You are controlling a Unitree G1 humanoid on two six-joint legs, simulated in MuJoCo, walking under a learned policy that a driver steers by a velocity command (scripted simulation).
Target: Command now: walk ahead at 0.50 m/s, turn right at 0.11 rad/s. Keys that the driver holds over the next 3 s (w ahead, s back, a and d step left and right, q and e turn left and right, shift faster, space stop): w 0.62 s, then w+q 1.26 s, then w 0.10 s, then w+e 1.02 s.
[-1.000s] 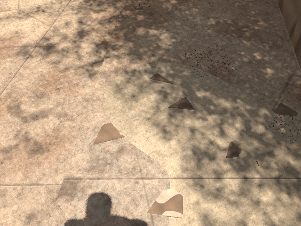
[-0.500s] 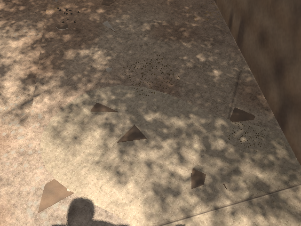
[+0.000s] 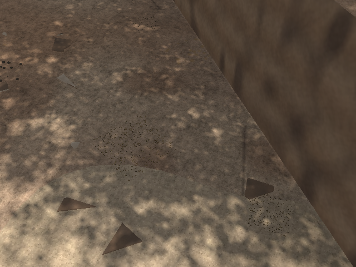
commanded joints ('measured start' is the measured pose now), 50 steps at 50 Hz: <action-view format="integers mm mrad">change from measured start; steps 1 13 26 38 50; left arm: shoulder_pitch -22 -321 -35 115 -36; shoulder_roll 55 52 116 176 160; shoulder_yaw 14 -2 19 30 11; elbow -81 -174 -37 92 -24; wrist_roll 8 -11 14 7 18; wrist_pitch -12 -40 -48 -27 -79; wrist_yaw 2 -42 -28 -2 6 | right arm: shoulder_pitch -14 139 21 -318 -40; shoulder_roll -144 -199 -103 -96 -165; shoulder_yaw -27 -34 2 16 -37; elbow -47 39 -46 -156 -150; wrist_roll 8 29 9 22 5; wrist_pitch -17 37 28 18 30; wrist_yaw -10 -32 -24 25 -2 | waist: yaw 14 -56 5 101 15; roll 124 124 -36 -16 75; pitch -23 41 -45 48 -97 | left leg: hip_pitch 113 280 -378 -421 171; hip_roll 280 306 204 136 258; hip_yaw -278 -151 -88 -58 -456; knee -230 -160 681 182 -117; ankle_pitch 138 291 -123 213 153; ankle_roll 181 111 -68 -29 220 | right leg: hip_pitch -155 -88 351 531 -146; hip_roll -74 -8 -194 -217 -66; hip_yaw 19 -43 186 -43 39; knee -104 -586 -941 -939 46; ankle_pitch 77 288 313 315 -7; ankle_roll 23 0 -232 -137 28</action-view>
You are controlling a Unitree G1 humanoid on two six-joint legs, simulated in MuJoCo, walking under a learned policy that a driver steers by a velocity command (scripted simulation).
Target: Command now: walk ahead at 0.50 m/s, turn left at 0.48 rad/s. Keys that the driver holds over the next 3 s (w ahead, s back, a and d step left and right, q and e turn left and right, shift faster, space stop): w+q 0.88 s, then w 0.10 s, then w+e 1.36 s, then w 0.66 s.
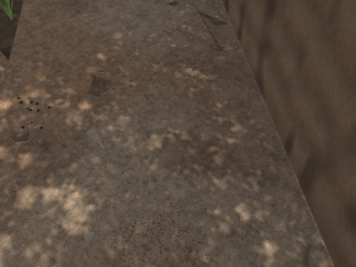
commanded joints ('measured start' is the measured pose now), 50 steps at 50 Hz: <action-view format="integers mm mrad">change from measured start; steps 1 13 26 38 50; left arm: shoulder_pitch -25 -317 -65 24 -39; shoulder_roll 135 84 75 175 140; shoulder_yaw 41 30 44 76 41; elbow -98 -199 -99 3 -52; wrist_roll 13 -3 23 -13 -10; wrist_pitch -19 -18 -4 21 -22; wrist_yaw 9 -18 -4 -2 -9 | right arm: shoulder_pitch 26 189 116 -155 55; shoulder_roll -119 -154 -93 -27 -87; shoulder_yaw -30 -51 -40 -13 -39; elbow -76 -43 -120 -245 -171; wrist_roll -12 17 24 24 -16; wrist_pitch -6 20 42 39 2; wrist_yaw -16 -62 -55 2 -19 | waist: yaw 4 -78 18 84 -15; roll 64 96 -116 -31 50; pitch -100 -30 -9 47 -104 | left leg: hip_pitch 268 200 -297 -273 365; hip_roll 267 201 190 171 306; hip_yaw -395 -348 -97 34 -354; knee -267 -219 648 162 -261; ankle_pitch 170 68 -143 155 142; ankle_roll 198 120 -78 -47 192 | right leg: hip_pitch -239 -102 280 413 -281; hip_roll -75 36 -213 -232 -124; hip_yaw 65 58 206 -138 57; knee -64 -662 -974 -992 5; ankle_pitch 66 453 222 521 90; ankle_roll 7 51 -160 -151 -20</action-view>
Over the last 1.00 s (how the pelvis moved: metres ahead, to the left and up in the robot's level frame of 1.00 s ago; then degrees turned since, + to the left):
0.55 0.02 -0.01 10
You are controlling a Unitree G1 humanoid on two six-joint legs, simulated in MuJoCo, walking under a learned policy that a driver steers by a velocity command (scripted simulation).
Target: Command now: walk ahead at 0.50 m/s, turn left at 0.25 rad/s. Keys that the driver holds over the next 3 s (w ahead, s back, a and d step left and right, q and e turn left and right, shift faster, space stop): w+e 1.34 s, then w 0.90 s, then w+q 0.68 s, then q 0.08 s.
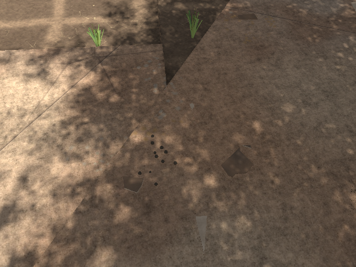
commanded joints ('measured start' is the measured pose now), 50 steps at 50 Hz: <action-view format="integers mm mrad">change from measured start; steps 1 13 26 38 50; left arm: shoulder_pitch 17 -215 87 83 19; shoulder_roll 120 41 141 156 118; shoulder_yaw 27 5 55 64 49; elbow -59 -111 -141 -159 -235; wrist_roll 8 -10 5 -6 2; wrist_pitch -9 15 31 60 67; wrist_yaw -1 -34 -27 21 12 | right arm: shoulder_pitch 34 121 -8 -181 61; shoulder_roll -94 -144 -134 -81 -99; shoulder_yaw -25 -31 2 13 -14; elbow -43 94 -3 -55 12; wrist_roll -18 -18 22 -6 -23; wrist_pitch -32 -57 -108 -76 -66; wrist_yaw -4 -36 -19 -22 -28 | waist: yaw -9 -86 68 58 -63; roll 63 53 30 -67 120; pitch -124 44 -179 -75 -68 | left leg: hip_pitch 298 312 -398 -72 321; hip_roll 287 263 118 78 353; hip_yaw -360 14 -145 -82 -392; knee -307 -444 764 39 -275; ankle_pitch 215 231 -235 251 -109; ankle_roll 184 79 -67 -174 67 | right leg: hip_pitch -256 -280 497 74 -389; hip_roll -96 -12 -172 -5 -1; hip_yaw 74 27 532 283 127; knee -39 -564 -891 -903 53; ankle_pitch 111 606 180 311 50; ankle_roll -5 10 -318 -207 4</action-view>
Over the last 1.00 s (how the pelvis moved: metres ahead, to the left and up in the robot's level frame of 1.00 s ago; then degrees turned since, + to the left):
0.50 0.12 0.00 34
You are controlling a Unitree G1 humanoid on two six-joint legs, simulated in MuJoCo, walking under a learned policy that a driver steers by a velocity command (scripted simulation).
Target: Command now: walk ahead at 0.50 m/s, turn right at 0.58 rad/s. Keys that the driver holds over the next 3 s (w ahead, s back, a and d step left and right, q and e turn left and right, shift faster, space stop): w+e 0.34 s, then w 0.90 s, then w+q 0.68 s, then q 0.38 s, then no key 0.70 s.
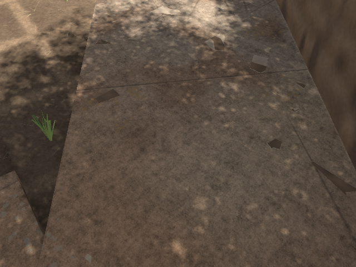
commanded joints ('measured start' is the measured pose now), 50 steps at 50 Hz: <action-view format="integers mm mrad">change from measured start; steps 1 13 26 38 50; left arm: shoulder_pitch -64 -299 -83 23 -9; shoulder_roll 95 7 88 137 137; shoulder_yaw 32 2 31 34 12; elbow -113 -186 -121 6 2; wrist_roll -1 2 25 13 -12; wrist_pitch -10 -11 -40 -50 -68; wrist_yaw -8 -55 -30 -5 -9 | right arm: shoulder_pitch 71 125 48 -173 177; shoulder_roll -108 -198 -178 -80 -176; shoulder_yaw -31 -61 -30 0 -41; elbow -20 80 29 -19 58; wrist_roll -6 17 20 19 24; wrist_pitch -1 14 -19 7 6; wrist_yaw -8 -18 -5 19 26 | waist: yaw -49 -102 5 61 -118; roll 168 101 -7 -8 173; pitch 2 66 -80 51 -177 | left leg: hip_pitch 267 340 -316 -252 564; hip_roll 272 274 162 109 348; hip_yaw -306 82 -76 -28 -537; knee -297 -360 666 86 -223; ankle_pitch -43 261 -141 331 -181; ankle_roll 143 136 -6 -52 237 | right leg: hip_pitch -314 -275 353 260 -375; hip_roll -127 -125 -266 -204 -63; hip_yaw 19 -103 272 26 16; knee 34 -464 -897 -1010 134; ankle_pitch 99 433 414 391 -47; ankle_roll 11 5 -267 -203 -23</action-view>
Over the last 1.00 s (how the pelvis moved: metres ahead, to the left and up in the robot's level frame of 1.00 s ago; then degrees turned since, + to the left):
0.60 -0.08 0.00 -29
